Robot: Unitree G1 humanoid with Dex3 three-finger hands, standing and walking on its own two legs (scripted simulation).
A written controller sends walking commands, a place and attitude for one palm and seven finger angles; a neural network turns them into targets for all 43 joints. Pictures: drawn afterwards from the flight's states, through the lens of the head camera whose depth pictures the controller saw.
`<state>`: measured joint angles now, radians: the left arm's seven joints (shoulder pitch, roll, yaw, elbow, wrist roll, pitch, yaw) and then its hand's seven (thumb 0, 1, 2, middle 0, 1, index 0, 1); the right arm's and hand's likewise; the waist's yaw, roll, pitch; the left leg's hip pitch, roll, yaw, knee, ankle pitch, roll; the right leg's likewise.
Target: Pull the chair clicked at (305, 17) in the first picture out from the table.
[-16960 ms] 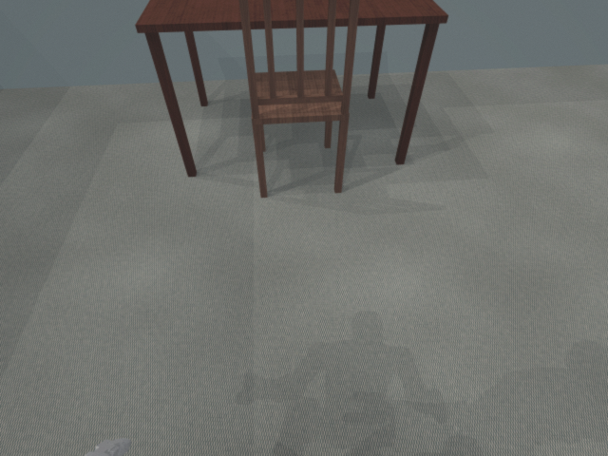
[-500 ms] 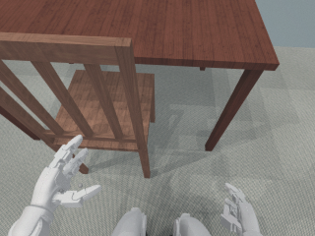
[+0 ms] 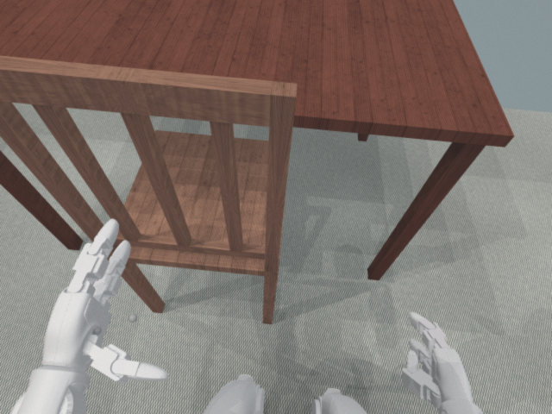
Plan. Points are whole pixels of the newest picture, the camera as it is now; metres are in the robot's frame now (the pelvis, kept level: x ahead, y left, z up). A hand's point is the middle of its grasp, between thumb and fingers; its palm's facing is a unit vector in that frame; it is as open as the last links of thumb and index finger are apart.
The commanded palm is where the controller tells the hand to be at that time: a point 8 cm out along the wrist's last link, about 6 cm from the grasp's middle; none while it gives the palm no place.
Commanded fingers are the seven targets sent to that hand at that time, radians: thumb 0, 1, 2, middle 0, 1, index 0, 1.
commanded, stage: raise the hand toward the chair's back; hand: left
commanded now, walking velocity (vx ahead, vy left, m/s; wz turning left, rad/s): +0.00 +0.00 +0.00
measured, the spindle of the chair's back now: (165, 192) +0.44 +0.22 +0.01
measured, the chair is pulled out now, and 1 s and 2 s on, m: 0.00 0.00 0.00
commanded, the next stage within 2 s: aim the fingers beside a spindle in 0.80 s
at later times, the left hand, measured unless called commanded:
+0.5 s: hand (121, 311) +0.24 +0.22 +0.04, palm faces -0.05 -1.00 -0.02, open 17.0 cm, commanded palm +0.22 +0.28 +0.05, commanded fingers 0.00 -0.50 0.30 -0.06 -0.08 -0.06 -0.08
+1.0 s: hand (133, 307) +0.24 +0.20 +0.04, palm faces +0.00 -1.00 -0.04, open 17.0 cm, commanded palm +0.22 +0.25 +0.05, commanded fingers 0.00 -0.50 0.30 -0.06 -0.08 -0.06 -0.08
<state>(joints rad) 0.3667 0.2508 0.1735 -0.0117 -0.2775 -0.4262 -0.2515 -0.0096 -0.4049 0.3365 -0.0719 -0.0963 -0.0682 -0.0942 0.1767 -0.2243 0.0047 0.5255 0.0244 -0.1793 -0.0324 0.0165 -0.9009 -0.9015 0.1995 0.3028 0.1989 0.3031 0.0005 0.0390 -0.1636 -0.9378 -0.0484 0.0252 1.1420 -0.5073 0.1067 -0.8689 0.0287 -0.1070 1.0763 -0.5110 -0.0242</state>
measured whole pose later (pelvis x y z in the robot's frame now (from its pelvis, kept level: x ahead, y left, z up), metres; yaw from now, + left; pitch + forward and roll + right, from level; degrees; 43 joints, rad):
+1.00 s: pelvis +0.00 +0.00 +0.00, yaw +0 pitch +17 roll -4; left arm 0.28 0.28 0.20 0.08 -0.30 -0.39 -0.29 -0.02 -0.50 0.30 -0.06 -0.08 -0.06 -0.08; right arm 0.22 -0.25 0.03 0.52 0.03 -0.16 -0.03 0.02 -0.90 -0.90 0.20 0.30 0.20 0.30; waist -0.01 0.05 -0.15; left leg -0.92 -0.05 0.01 1.12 -0.50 0.10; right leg -0.85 0.03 -0.12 1.05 -0.50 -0.03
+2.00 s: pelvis +0.00 -0.02 -0.03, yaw +0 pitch +21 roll -3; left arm 0.17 0.19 0.02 0.12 -0.18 -0.42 -0.11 -0.02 -0.50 0.30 -0.06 -0.08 -0.06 -0.08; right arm 0.20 -0.25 0.02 0.51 0.00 -0.09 0.01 0.02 -0.90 -0.90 0.20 0.30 0.20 0.30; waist -0.02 0.04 -0.18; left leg -1.08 -0.03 0.02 1.26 -0.56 0.09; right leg -1.02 0.04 -0.12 1.21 -0.57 -0.06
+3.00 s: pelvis +0.00 -0.03 -0.03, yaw +0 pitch +22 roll -2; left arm 0.15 0.15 -0.06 0.18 -0.14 -0.41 -0.06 -0.02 -0.50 0.30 -0.06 -0.08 -0.06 -0.08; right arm 0.19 -0.24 0.02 0.49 0.00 -0.02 0.02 0.01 -0.90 -0.90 0.20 0.30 0.20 0.30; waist -0.02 0.04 -0.19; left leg -1.11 -0.03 0.03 1.29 -0.57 0.07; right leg -1.06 0.04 -0.11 1.25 -0.59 -0.07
